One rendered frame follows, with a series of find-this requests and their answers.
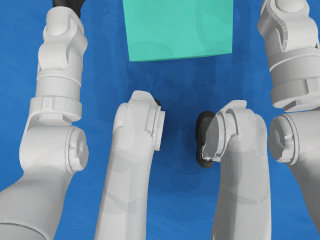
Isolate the robot right thigh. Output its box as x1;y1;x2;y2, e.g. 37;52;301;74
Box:
210;108;272;240

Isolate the robot left thigh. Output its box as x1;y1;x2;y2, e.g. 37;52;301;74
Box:
94;99;165;240

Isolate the right robot upper arm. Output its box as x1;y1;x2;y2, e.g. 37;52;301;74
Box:
267;110;320;235

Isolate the left robot hand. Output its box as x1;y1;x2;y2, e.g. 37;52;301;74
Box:
52;0;86;19

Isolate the right robot forearm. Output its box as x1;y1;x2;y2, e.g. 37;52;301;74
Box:
257;0;320;112

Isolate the left robot forearm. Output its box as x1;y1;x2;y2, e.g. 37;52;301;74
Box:
19;6;88;170

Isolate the left robot upper arm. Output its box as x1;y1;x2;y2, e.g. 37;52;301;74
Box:
0;125;89;240

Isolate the robot thigh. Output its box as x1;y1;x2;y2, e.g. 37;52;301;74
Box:
210;108;272;240
94;99;165;240

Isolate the carton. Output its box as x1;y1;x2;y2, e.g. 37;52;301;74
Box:
122;0;234;62

